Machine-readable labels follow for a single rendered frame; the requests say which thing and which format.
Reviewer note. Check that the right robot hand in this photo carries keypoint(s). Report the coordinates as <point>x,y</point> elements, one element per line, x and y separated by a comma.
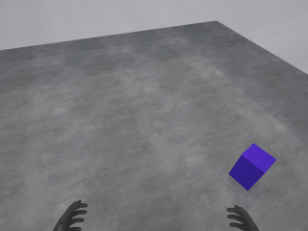
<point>247,224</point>

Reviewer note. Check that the carton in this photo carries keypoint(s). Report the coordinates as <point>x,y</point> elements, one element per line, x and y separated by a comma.
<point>251,166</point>

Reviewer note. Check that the left robot hand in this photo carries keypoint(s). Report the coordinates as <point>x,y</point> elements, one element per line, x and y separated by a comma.
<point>68,219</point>

